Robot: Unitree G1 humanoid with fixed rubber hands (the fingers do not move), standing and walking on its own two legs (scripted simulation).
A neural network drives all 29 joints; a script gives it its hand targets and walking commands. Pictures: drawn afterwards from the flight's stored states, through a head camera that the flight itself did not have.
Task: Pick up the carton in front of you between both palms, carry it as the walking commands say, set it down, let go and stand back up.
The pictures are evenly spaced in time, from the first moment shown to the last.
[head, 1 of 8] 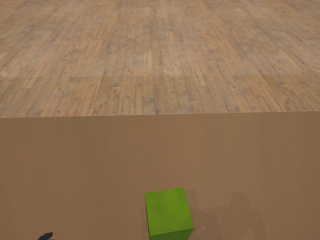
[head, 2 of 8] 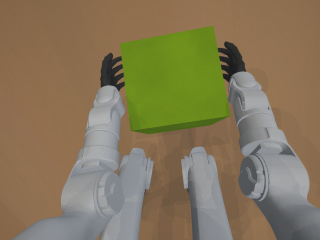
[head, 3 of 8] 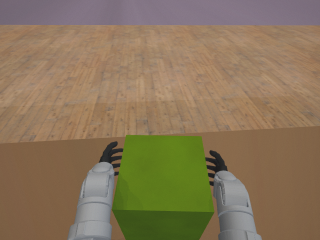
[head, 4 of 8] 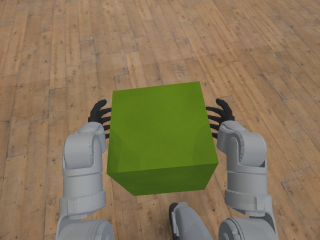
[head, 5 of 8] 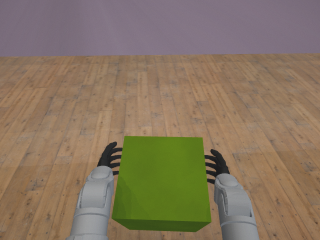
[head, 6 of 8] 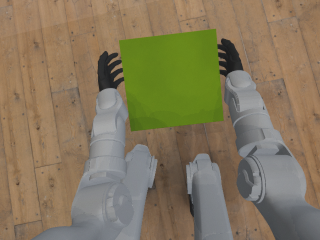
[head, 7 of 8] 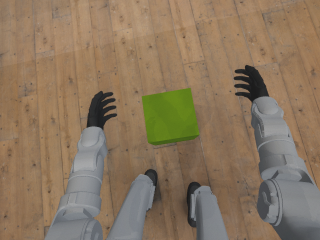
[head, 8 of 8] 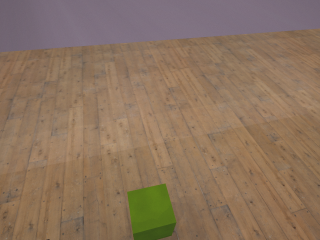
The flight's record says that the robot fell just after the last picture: no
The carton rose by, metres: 0.66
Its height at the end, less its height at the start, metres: -0.11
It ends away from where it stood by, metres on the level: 3.17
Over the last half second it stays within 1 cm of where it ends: yes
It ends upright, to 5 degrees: yes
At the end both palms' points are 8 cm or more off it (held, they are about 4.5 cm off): yes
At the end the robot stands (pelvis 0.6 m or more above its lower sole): yes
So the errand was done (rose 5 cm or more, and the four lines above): yes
